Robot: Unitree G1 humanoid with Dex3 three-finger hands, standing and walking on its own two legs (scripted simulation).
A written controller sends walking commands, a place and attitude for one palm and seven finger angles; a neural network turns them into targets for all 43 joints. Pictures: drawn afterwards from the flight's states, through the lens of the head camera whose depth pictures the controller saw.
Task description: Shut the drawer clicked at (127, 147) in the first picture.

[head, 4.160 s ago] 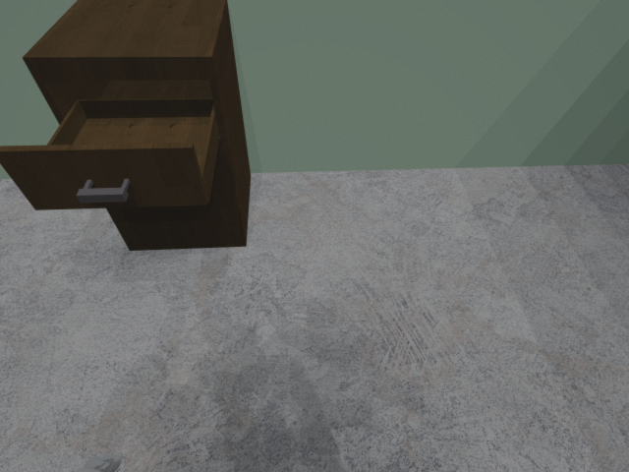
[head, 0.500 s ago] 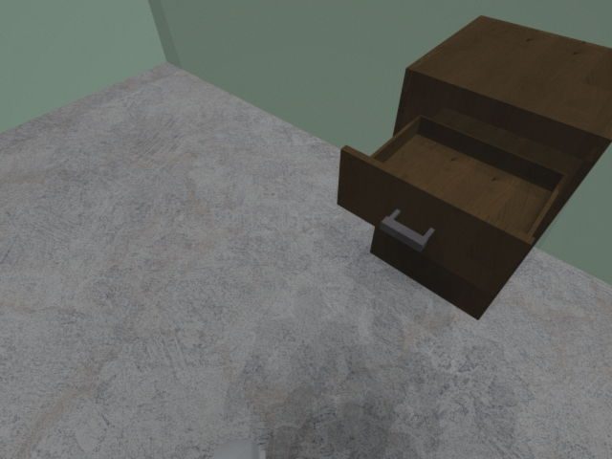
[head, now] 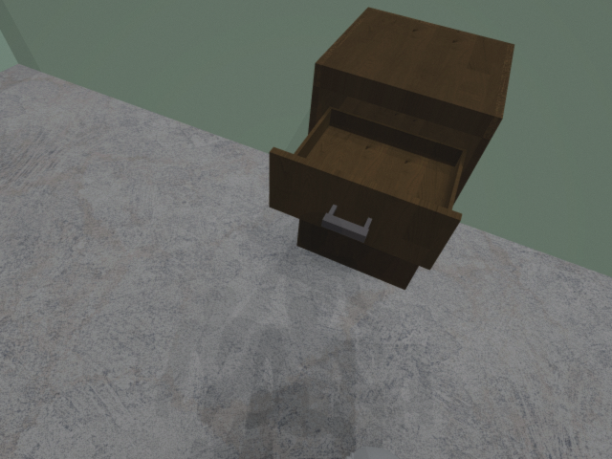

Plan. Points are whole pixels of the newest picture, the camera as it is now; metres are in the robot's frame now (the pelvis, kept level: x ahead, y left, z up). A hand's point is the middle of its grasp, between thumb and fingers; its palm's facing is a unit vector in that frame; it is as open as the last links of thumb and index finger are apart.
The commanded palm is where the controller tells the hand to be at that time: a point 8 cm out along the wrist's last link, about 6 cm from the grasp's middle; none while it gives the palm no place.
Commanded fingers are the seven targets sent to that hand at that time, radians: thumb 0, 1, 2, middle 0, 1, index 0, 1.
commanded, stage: turn to face it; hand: left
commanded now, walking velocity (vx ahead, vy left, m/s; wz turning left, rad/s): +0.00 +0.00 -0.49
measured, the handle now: (347, 221) +0.61 -0.06 -0.15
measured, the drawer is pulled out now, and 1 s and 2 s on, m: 0.30 0.30 0.30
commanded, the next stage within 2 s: take the last steps up to it in 0.40 s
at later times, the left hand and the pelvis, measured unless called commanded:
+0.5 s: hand out of the picture +0.14 +0.11 -0.16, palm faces -0.22 -0.95 -0.22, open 7.4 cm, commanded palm none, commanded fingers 0.00 0.90 0.90 -0.20 -0.30 -0.20 -0.30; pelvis +0.00 -0.04 -0.01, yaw -13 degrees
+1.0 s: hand (236, 454) +0.16 +0.11 -0.17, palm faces -0.33 -0.93 -0.14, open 7.4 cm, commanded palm none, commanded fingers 0.00 0.90 0.90 -0.20 -0.30 -0.20 -0.30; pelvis +0.06 -0.05 +0.00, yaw -19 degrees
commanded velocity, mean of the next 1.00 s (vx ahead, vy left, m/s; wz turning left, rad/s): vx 0.16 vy -0.01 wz -0.18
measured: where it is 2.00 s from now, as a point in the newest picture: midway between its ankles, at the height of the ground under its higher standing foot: (346, 456)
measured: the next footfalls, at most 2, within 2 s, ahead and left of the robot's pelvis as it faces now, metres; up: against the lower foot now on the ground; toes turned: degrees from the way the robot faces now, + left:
right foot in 0.22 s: +0.01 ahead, -0.16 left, +0.00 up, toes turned -14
left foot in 0.62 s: +0.08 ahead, +0.06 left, +0.00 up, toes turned -10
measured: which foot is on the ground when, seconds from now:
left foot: down 0.00-0.22, up 0.24-0.60, down 0.62-1.00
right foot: up 0.00-0.20, down 0.22-0.62, up 0.64-1.00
